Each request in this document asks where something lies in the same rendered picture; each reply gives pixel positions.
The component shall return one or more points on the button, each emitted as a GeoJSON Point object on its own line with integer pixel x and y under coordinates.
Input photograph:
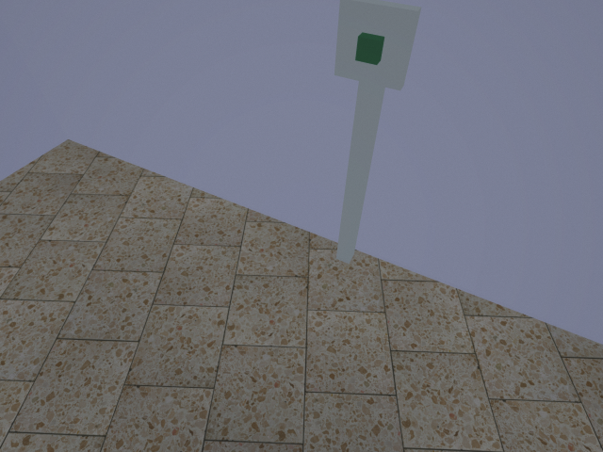
{"type": "Point", "coordinates": [369, 48]}

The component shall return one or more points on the panel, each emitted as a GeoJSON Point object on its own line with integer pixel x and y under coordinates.
{"type": "Point", "coordinates": [397, 23]}

